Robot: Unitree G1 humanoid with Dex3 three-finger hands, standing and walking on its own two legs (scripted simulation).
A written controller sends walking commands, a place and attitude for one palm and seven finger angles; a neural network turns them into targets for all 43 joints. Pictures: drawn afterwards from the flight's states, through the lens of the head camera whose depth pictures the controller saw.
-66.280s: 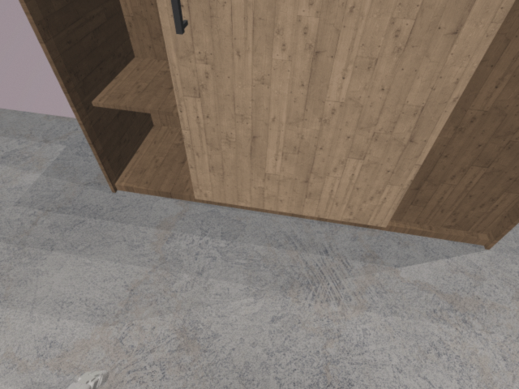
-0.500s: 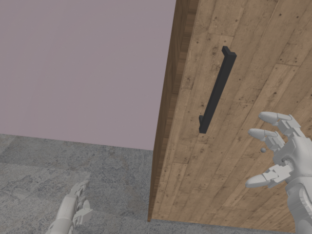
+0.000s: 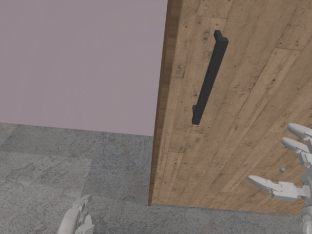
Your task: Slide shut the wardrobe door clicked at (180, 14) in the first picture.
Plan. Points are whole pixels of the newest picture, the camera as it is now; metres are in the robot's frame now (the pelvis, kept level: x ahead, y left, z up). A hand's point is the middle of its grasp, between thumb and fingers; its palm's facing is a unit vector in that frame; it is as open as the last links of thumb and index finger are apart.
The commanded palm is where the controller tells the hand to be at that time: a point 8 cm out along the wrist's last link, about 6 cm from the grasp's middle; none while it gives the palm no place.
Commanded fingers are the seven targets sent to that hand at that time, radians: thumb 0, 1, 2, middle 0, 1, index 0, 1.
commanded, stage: draw the hand back to the body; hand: right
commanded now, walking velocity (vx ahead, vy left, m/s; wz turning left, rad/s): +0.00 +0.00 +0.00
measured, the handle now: (205, 83) +0.41 -0.12 +0.21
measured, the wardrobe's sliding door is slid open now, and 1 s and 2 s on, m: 0.00 0.00 0.00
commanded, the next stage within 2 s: step back with the hand held close in 0.78 s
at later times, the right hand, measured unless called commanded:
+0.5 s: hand (299, 171) +0.21 -0.28 +0.15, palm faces +0.48 +0.80 -0.36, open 8.0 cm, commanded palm +0.16 -0.31 +0.17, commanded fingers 0.00 -0.90 -0.90 0.20 0.30 0.20 0.30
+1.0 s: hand (296, 168) +0.21 -0.27 +0.16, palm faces +0.47 +0.78 -0.42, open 7.4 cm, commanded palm +0.16 -0.30 +0.17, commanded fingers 0.00 -0.90 -0.90 0.20 0.30 0.20 0.30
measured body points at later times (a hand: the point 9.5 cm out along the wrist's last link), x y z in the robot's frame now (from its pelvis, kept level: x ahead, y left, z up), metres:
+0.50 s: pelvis +0.02 -0.01 +0.00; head +0.01 +0.00 +0.45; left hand +0.21 +0.22 -0.08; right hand +0.18 -0.32 +0.17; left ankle +0.01 +0.10 -0.75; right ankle +0.01 -0.10 -0.75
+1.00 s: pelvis +0.01 +0.00 +0.00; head +0.00 +0.03 +0.45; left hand +0.19 +0.23 -0.09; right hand +0.18 -0.31 +0.18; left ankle +0.01 +0.10 -0.75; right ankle +0.01 -0.10 -0.75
